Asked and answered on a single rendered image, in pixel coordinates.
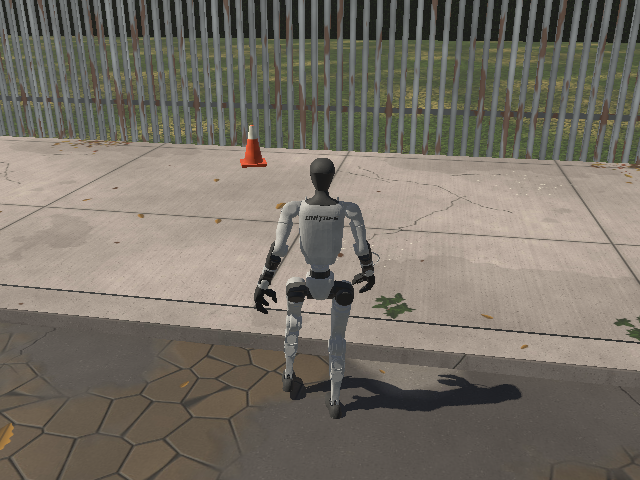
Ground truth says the robot right hand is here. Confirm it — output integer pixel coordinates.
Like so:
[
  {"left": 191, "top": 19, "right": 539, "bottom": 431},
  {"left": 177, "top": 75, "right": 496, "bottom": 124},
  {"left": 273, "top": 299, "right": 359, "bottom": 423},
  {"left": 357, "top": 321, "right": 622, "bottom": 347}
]
[{"left": 352, "top": 271, "right": 375, "bottom": 293}]

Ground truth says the robot left hand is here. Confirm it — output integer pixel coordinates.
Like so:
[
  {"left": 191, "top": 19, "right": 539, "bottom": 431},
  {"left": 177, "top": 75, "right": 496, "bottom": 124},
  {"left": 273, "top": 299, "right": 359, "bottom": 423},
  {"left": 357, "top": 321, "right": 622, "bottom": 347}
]
[{"left": 254, "top": 285, "right": 277, "bottom": 314}]

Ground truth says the robot left upper arm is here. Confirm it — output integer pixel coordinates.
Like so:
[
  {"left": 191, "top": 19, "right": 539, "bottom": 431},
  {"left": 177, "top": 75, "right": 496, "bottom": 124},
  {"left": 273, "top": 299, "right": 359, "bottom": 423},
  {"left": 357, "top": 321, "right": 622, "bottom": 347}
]
[{"left": 272, "top": 201, "right": 301, "bottom": 257}]

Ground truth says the robot left forearm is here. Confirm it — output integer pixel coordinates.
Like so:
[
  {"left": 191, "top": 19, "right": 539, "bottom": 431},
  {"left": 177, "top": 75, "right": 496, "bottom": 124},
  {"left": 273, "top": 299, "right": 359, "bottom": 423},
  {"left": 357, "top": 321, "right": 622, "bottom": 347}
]
[{"left": 257, "top": 241, "right": 281, "bottom": 290}]

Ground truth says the robot right forearm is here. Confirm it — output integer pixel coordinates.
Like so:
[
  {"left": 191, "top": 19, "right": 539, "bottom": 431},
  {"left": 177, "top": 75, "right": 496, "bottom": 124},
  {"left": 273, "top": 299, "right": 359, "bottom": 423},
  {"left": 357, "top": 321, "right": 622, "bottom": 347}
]
[{"left": 358, "top": 240, "right": 374, "bottom": 277}]

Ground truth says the left robot shin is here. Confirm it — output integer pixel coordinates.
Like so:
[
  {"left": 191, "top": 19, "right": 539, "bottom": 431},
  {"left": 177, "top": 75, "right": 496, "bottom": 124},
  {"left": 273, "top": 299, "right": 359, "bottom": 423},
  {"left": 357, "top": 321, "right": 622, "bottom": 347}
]
[{"left": 284, "top": 315, "right": 299, "bottom": 379}]

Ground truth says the robot right thigh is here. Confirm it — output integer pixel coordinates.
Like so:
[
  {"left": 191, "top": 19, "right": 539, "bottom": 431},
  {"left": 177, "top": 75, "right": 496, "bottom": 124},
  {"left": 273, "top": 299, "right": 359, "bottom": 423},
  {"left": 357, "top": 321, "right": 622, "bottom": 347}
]
[{"left": 328, "top": 280, "right": 354, "bottom": 356}]

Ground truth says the robot right upper arm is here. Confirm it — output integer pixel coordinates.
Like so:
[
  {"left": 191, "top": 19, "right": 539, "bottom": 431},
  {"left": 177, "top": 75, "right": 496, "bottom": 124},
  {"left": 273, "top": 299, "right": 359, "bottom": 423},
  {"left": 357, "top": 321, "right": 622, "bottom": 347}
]
[{"left": 342, "top": 201, "right": 369, "bottom": 256}]

